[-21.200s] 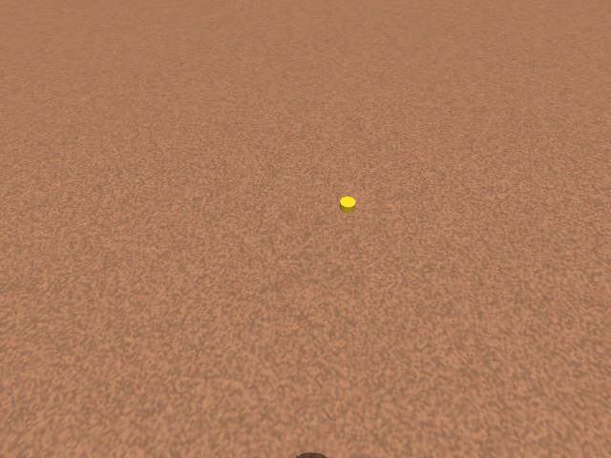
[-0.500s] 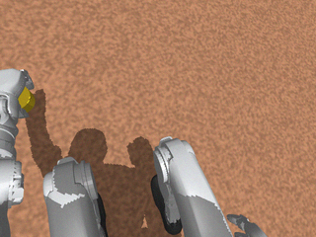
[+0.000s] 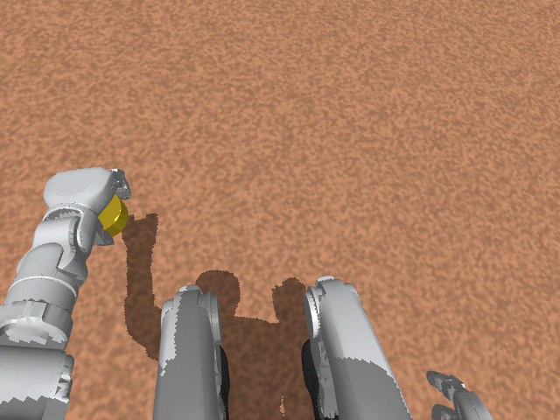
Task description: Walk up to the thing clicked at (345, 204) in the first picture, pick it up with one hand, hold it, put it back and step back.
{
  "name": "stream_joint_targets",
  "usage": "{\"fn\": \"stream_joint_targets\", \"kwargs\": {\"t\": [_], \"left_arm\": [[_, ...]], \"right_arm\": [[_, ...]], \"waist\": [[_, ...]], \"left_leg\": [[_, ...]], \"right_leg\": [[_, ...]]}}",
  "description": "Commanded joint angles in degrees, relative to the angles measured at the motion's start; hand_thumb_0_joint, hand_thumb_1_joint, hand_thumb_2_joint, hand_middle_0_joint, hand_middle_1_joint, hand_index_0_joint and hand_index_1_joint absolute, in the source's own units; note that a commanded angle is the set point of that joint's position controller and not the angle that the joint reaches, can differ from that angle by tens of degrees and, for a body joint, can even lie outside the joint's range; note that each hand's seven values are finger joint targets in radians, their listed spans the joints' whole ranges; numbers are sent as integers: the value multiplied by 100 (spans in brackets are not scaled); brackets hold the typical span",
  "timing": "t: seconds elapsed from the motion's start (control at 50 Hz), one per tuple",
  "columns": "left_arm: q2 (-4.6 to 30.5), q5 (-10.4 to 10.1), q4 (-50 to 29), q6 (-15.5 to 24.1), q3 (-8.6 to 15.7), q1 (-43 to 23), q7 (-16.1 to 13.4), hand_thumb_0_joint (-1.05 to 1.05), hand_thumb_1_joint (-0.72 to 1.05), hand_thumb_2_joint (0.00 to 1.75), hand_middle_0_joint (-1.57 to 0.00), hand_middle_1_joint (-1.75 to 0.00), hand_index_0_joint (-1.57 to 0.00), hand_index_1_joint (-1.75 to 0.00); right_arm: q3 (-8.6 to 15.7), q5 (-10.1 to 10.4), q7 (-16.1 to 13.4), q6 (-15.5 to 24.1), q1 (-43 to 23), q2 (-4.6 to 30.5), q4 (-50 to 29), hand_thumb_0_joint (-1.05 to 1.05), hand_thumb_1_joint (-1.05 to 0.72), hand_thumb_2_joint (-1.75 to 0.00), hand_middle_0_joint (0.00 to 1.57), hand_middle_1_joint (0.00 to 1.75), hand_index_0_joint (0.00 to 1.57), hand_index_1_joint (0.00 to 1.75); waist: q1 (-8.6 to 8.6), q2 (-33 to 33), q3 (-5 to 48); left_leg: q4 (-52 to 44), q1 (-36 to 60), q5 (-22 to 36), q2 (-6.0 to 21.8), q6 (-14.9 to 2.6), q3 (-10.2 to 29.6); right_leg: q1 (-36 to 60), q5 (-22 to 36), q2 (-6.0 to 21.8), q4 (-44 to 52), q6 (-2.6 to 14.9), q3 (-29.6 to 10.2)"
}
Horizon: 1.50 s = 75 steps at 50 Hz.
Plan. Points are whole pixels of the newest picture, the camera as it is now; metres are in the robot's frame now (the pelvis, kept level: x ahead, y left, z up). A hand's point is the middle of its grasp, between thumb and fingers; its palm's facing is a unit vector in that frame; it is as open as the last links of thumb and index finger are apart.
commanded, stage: lift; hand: left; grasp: from above
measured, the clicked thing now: (100, 213) +0.44 +0.28 -0.13
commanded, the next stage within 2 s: hold in 1.02 s
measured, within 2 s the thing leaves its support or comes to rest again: neither
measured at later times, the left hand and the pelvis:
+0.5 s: hand (19, 210) +0.36 +0.25 +0.11, palm faces -0.44 -0.11 -0.89, open 9.1 cm; pelvis +0.03 +0.00 +0.19, yaw +4 degrees
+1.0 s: hand out of the picture +0.38 +0.24 +0.20, palm faces -0.43 -0.11 -0.89, open 9.1 cm; pelvis +0.07 +0.00 +0.28, yaw +4 degrees
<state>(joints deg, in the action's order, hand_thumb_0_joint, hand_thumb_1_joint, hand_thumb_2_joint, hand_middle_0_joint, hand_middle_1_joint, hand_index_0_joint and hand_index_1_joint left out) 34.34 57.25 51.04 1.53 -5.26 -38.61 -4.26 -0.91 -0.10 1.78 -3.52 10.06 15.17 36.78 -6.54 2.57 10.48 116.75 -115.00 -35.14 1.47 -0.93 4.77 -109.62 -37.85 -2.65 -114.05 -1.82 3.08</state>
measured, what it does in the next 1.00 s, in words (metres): rises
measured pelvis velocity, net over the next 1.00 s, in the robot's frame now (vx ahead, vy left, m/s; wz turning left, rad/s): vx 0.07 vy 0.00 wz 0.07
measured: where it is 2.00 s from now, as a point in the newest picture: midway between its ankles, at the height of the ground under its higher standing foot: (271, 409)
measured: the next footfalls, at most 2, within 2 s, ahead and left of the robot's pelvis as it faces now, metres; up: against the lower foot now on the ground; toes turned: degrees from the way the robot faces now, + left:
none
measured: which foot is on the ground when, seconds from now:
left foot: down 0.00-1.00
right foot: down 0.00-1.00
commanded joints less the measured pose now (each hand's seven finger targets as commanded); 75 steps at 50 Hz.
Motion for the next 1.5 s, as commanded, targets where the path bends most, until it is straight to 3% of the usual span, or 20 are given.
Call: {"fn": "stream_joint_targets", "kwargs": {"t": [0.0,0.02,0.06,0.16,0.24,0.26,0.3,0.36,0.46,0.48,0.54,0.56,0.76,0.9,1.1,1.14,1.18,1.26,1.34,1.48], "left_arm": [[1234,-63,-1391,-86,402,-1682,-209,0,58,69,-85,-82,-92,-74],[1389,-42,-1602,-107,501,-1678,-216,0,57,69,-85,-82,-92,-75],[1165,-86,-1614,-163,412,-1339,-167,0,59,68,-86,-80,-93,-73],[1036,-160,-2022,-282,432,-714,-110,0,58,71,-89,-79,-94,-74],[760,-195,-2109,-344,263,-258,-100,0,63,71,-91,-82,-97,-76],[768,-229,-2152,-339,310,-213,-119,0,62,73,-92,-81,-97,-76],[529,-214,-2082,-323,127,-201,-157,0,63,73,-92,-82,-98,-77],[604,-190,-1978,-253,188,-78,-275,0,60,68,-90,-81,-96,-75],[333,-102,-1689,-201,15,-183,-488,0,56,64,-86,-78,-92,-72],[387,-74,-1520,-213,100,-88,-536,0,56,63,-85,-80,-92,-73],[137,-38,-1315,-245,-60,3,-615,0,55,65,-86,-78,-92,-72],[239,-18,-1242,-261,9,64,-633,0,57,64,-86,-79,-93,-73],[42,-89,-1204,-314,-72,83,-736,0,62,65,-91,-79,-97,-72],[-22,-71,-1118,-357,-101,265,-717,0,64,67,-92,-77,-98,-71],[-89,-102,-1331,-330,-158,260,-605,0,67,71,-94,-81,-101,-74],[-179,-72,-1245,-333,-241,394,-562,0,63,64,-90,-77,-97,-70],[-59,10,-1283,-316,-219,287,-506,0,61,64,-89,-77,-96,-70],[-19,-54,-1629,-242,-192,161,-410,0,62,64,-88,-79,-96,-71],[-99,-25,-1493,-241,-251,326,-363,0,61,64,-89,-77,-96,-70],[-24,-43,-1867,-261,-240,314,-197,0,62,66,-89,-78,-96,-71]], "right_arm": [[468,43,-154,72,822,1134,-300,0,-90,-90,20,30,20,30],[475,64,-183,71,790,1145,-311,0,-90,-90,20,30,20,30],[482,90,-224,70,693,1079,-310,0,-90,-90,20,30,20,30],[489,168,-326,87,491,980,-364,0,-90,-90,20,30,20,30],[460,221,-417,146,365,853,-304,0,-90,-90,20,30,20,30],[453,233,-435,176,350,856,-282,0,-90,-90,20,30,20,30],[444,234,-483,242,368,777,-210,0,-90,-90,20,30,20,30],[436,254,-532,351,409,710,-161,0,-91,-90,20,30,20,30],[483,249,-564,507,394,679,-55,0,-90,-90,20,30,20,30],[496,255,-562,518,405,716,-39,0,-90,-90,20,30,20,30],[489,251,-561,550,420,687,5,0,-90,-90,20,30,20,30],[512,254,-564,554,428,702,2,0,-90,-90,20,30,20,30],[563,247,-572,595,649,689,87,0,-90,-90,20,30,20,30],[603,250,-533,547,629,698,57,0,-90,-90,20,30,20,30],[627,272,-512,499,544,684,47,0,-90,-90,20,30,20,30],[629,288,-507,495,525,693,59,0,-90,-90,20,30,20,30],[636,302,-513,470,485,718,48,0,-90,-90,20,30,20,30],[660,305,-503,461,447,732,5,0,-90,-90,20,30,20,30],[636,326,-499,432,357,731,-54,0,-90,-90,20,30,20,30],[634,342,-480,385,257,746,-157,0,-90,-90,20,30,20,30]], "waist": [[-66,910,3548],[-19,965,3594],[-12,946,3352],[106,860,3129],[79,604,2675],[85,602,2604],[-10,440,2317],[21,201,2060],[85,311,1777],[135,367,1723],[145,296,1527],[191,243,1517],[230,30,1423],[349,9,1260],[380,-2,1092],[362,-67,949],[381,-71,945],[416,46,1144],[446,-80,769],[516,-69,911]], "left_leg": [[-2204,3631,321,-38,-77,16],[-2330,3767,310,-54,-78,20],[-2656,4004,304,-39,-65,41],[-3574,4749,30,-39,-36,110],[-4061,5193,73,-70,-17,-23],[-4199,5343,82,-57,-15,2],[-4341,5510,279,-81,-19,-110],[-4581,5664,507,-155,-47,-271],[-5268,6398,558,-160,13,-279],[-5447,6539,509,-147,30,-227],[-5806,6840,702,-147,54,-220],[-5900,6973,801,-153,52,-248],[-6626,8071,2055,-144,38,-371],[-7176,8654,2413,-176,59,-418],[-7671,9242,2878,-210,63,-475],[-7773,9293,2933,-202,64,-466],[-7827,9374,3022,-208,53,-498],[-7965,9737,3327,-196,78,-497],[-8144,9711,3166,-198,81,-487],[-8250,9978,3523,-197,72,-523]], "right_leg": [[2046,897,-108,1813,356,233],[2214,888,-86,1927,346,195],[2427,897,-82,2184,331,179],[3246,726,-90,2952,310,115],[3848,674,-107,3643,320,3],[3955,697,-99,3742,317,-10],[4207,797,-96,4100,320,-69],[4831,833,-78,4674,310,-229],[5326,810,-73,5301,324,-340],[5399,780,-66,5400,324,-345],[5733,995,-78,5694,325,-323],[5909,1072,-85,5805,318,-331],[7046,2344,-46,6612,262,-378],[7672,2639,-8,7104,255,-403],[8269,3072,11,7644,219,-451],[8293,3101,0,7704,229,-443],[8362,3191,-2,7788,221,-455],[8578,3372,-10,7840,240,-429],[8617,3229,2,8001,250,-427],[8910,3529,2,8093,240,-449]]}}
